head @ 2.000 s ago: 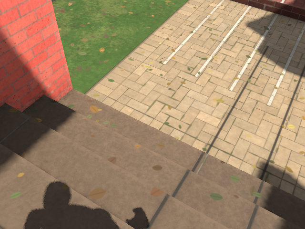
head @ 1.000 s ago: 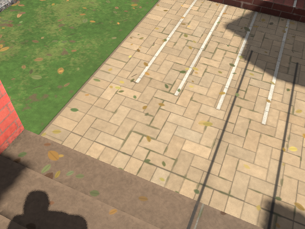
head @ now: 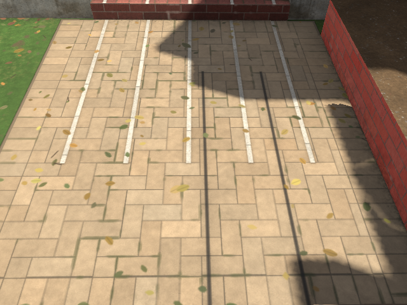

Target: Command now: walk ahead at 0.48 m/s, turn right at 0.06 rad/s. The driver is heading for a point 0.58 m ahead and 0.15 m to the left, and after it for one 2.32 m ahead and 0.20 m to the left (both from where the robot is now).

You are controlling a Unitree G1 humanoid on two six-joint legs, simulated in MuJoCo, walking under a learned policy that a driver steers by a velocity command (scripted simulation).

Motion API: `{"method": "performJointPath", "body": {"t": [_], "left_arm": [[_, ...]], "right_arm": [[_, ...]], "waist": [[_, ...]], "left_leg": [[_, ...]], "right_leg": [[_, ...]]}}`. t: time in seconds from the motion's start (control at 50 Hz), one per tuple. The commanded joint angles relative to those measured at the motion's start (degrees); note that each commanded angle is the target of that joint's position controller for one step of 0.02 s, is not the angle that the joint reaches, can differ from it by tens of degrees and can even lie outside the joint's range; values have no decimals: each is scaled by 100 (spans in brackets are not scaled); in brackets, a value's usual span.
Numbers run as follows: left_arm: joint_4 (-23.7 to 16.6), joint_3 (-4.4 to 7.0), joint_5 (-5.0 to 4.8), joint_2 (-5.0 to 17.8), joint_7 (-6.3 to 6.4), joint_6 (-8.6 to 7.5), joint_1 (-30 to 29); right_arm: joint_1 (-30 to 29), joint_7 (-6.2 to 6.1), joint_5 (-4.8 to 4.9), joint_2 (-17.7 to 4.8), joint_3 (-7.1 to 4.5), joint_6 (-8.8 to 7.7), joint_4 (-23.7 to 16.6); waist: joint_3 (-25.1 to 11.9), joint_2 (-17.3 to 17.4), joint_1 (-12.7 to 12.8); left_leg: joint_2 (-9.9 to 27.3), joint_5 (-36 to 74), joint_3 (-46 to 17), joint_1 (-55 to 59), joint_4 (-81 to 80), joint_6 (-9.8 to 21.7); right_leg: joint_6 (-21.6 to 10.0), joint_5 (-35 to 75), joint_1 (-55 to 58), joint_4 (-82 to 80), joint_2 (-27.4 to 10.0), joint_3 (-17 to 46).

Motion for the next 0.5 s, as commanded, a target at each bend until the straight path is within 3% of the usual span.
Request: {"method": "performJointPath", "body": {"t": [0.02, 0.06, 0.1, 0.12, 0.14, 0.16, 0.18, 0.2, 0.22, 0.24, 0.26, 0.28, 0.3, 0.32, 0.34, 0.36, 0.38, 0.4, 0.42, 0.44, 0.46, 0.48, 0.5], "left_arm": [[-599, 54, -41, 259, 65, -87, -1020], [-544, 32, -14, 202, 20, -102, -1387], [-398, 60, 38, 243, 16, -130, -1479], [-148, 123, -23, 394, 52, -153, -1292], [210, 218, -130, 563, 96, -213, -659], [679, 394, -159, 881, 168, -325, 670], [1187, 589, -93, 1227, 167, -356, 2752], [1214, 696, -117, 1765, 51, -303, 3490], [1371, 735, 108, 1605, 35, -223, 3812], [1319, 843, 55, 1691, 115, -164, 3142], [1104, 753, 8, 1421, 123, -106, 2408], [988, 554, 107, 933, 119, -114, 1864], [869, 389, 221, 540, 159, -156, 1339], [793, 225, 208, 14, 252, -258, 899], [695, 198, 32, -55, 368, -424, 762], [653, 132, -97, -96, 440, -527, 713], [818, 134, 9, 192, 454, -576, 962], [1016, 158, 139, 373, 459, -567, 1211], [1086, 158, 140, 450, 459, -552, 1408], [1312, 36, 231, 195, 491, -558, 1630], [1321, -10, 71, 157, 565, -598, 1907], [1416, -93, 79, 77, 594, -642, 2102], [1447, -121, 123, 208, 546, -630, 2214]], "right_arm": [[-6, -153, 101, -811, -138, -44, -218], [176, -211, 143, -950, -244, 51, -164], [254, -188, 149, -1058, -349, 206, -148], [270, -158, 107, -1073, -369, 281, -110], [54, -98, 142, -1148, -395, 348, -162], [-76, 87, 74, -1300, -412, 436, -191], [409, 403, -170, -883, -291, 489, 63], [1407, 618, 100, -319, -229, 433, 151], [288, 772, 346, -912, -384, 328, -370], [-987, 763, 494, -1105, -464, 215, -935], [-1499, 654, 483, -1266, -558, 150, -1049], [-1465, 550, 476, -1180, -589, 135, -1036], [-1327, 470, 455, -772, -510, 156, -1019], [-1522, 435, 302, -445, -432, 160, -1050], [-1445, 476, 106, -416, -426, 185, -972], [-1576, 589, 60, -541, -468, 173, -877], [-1801, 655, 51, -705, -533, 193, -918], [-1645, 690, 54, -703, -505, 208, -915], [-1525, 731, 70, -809, -518, 205, -910], [-2061, 705, 83, -800, -440, 182, -1108], [-2492, 645, 55, -947, -452, 153, -1262], [-2962, 599, 90, -1017, -414, 116, -1316], [-3129, 596, 119, -1057, -414, 135, -1346]], "waist": [[1188, 539, 115], [1305, 514, -123], [1221, 539, -198], [1110, 385, -151], [819, 8, 153], [356, -325, 786], [-667, -1054, 1416], [-2630, -1672, 1131], [-2170, -1002, 1646], [-1044, -801, 1696], [-243, -85, 1488], [124, 169, 1017], [452, 227, 456], [912, 110, 191], [992, -111, 189], [980, 192, 339], [926, -78, 375], [737, -221, 244], [658, -35, 269], [811, 179, 483], [796, 167, 678], [889, 240, 827], [776, 166, 817]], "left_leg": [[1230, 2114, -1395, -513, -789, 983], [1202, 2168, -1468, -165, -471, 896], [1307, 2801, -1651, 109, -109, 805], [1232, 2831, -1594, 259, 282, 644], [930, 2975, -1410, 219, 1025, 504], [543, 3177, -964, -605, 2274, 329], [306, 1278, -780, -2714, 4437, -93], [-32, -1341, -646, -3567, 7058, -262], [-156, -1392, -853, -4967, 7954, -336], [146, -1003, -622, -6159, 7780, -229], [434, -312, -676, -6083, 7367, -162], [601, 531, -845, -5385, 6784, 34], [945, 1461, -1293, -4367, 5806, 268], [1155, 2503, -1532, -4024, 4888, 477], [1110, 3249, -1389, -3719, 3826, 596], [1003, 4235, -1319, -3210, 2462, 609], [948, 4437, -1172, -3064, 2268, 579], [956, 4589, -1273, -3225, 2503, 522], [914, 4691, -1249, -3441, 2490, 439], [1161, 5198, -1838, -4405, 1738, 374], [1073, 5829, -1753, -4934, 820, 302], [1063, 6699, -1594, -4553, 68, 249], [930, 7026, -1209, -3570, 39, 254]], "right_leg": [[38, -474, 288, -833, 5, -67], [2, -937, 575, -1601, -40, -216], [-75, -1534, 1111, -2153, -37, -320], [-105, -1201, 1517, -2515, -148, -224], [-110, -549, 2411, -3170, -112, -367], [-168, 313, 4418, -3266, 0, -822], [-811, 1963, 7574, -1961, -709, -290], [-1727, 4801, 9736, 329, -1762, 203], [-1869, 4641, 9553, 68, -2072, 805], [-1761, 2134, 8464, -621, -2137, 846], [-1729, 356, 6572, -1190, -2050, 766], [-1598, 32, 4949, -1468, -1941, 444], [-1264, -591, 3393, -1756, -1797, 182], [-1016, -1461, 2219, -2231, -1539, 177], [-905, -2031, 1843, -2504, -1132, -200], [-1000, -2444, 1442, -2704, -988, -598], [-1094, -2295, 1450, -2620, -980, -592], [-1149, -1881, 1748, -2344, -1093, -384], [-1174, -1816, 2052, -2070, -1092, -454], [-1111, -1953, 2899, -1972, -1325, -198], [-917, -2208, 3744, -1706, -1185, -306], [-771, -2526, 3593, -1446, -950, -607], [-756, -2835, 2907, -1371, -755, -888]]}}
